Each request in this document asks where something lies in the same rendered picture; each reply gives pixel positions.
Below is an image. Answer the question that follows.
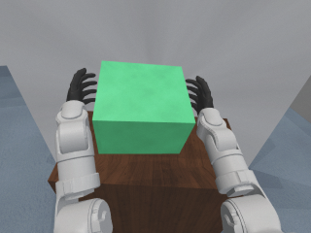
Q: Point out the robot right hand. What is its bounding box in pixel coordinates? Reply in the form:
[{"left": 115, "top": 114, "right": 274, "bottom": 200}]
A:
[{"left": 186, "top": 76, "right": 214, "bottom": 115}]

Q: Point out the right robot forearm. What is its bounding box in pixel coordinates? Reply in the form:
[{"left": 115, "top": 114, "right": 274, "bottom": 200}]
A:
[{"left": 196, "top": 108, "right": 282, "bottom": 229}]

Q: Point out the left robot forearm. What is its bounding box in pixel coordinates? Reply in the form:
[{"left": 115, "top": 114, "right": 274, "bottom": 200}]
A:
[{"left": 53, "top": 100, "right": 101, "bottom": 233}]

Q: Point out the pedestal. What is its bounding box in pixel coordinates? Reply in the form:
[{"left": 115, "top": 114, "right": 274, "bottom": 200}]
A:
[{"left": 48, "top": 111, "right": 244, "bottom": 233}]

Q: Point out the robot right upper arm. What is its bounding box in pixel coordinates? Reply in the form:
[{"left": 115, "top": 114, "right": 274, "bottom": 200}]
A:
[{"left": 221, "top": 194, "right": 295, "bottom": 233}]

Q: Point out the robot left hand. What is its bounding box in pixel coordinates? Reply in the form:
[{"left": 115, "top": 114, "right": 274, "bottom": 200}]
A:
[{"left": 66, "top": 68, "right": 97, "bottom": 105}]

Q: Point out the carton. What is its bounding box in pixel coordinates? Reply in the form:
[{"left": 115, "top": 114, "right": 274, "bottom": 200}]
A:
[{"left": 92, "top": 60, "right": 196, "bottom": 154}]

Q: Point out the robot left upper arm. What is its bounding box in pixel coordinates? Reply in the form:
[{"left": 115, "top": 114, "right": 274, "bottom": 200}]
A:
[{"left": 54, "top": 198, "right": 113, "bottom": 233}]

